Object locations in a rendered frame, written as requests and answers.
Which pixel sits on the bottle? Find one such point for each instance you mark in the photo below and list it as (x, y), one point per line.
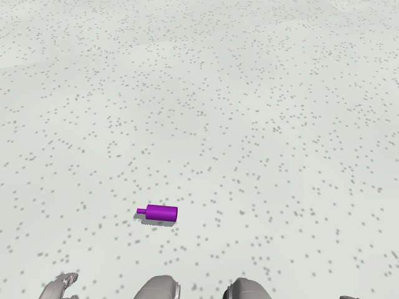
(160, 213)

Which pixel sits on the left robot hand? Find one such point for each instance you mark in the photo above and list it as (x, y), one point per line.
(55, 289)

